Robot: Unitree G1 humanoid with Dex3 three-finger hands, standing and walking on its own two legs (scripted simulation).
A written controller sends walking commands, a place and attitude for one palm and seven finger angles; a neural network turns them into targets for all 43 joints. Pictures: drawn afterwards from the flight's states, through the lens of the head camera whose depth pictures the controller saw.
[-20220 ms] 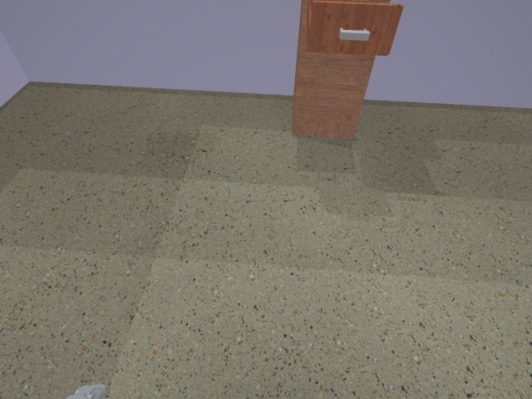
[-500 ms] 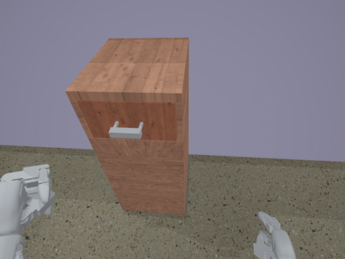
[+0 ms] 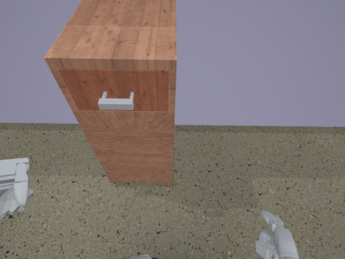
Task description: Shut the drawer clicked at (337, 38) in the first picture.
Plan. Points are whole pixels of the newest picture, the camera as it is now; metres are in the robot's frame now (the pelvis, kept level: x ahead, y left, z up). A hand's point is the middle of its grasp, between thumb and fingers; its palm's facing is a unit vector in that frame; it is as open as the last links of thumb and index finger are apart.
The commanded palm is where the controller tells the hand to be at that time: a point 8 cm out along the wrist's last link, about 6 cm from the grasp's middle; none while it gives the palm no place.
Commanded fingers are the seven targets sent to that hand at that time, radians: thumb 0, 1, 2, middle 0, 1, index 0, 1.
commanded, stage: step back with the hand held close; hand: left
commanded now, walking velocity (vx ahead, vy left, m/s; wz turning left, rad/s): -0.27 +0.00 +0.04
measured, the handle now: (117, 99) +0.58 +0.21 -0.02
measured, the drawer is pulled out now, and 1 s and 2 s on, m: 0.00 0.00 0.00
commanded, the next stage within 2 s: stop stepping back and stand still in 0.74 s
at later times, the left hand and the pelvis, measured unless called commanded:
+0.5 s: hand out of the picture +0.11 +0.26 +0.17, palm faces +0.39 -0.78 -0.49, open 3.3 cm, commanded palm +0.03 +0.30 +0.18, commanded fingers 0.00 0.90 0.90 -1.40 -1.60 -1.40 -1.60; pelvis -0.07 +0.01 -0.01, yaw +4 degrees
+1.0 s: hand out of the picture +0.02 +0.23 +0.17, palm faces +0.27 -0.82 -0.50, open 3.3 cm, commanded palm -0.04 +0.28 +0.18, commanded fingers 0.00 0.90 0.90 -1.40 -1.60 -1.40 -1.60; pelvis -0.18 +0.00 -0.01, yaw -1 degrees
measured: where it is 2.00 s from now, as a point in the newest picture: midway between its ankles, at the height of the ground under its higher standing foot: outside the picture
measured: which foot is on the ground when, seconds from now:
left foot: down 0.00-0.60, up 0.62-0.74, down 0.76-1.00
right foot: down 0.00-0.78, up 0.80-0.98, down 1.00-1.00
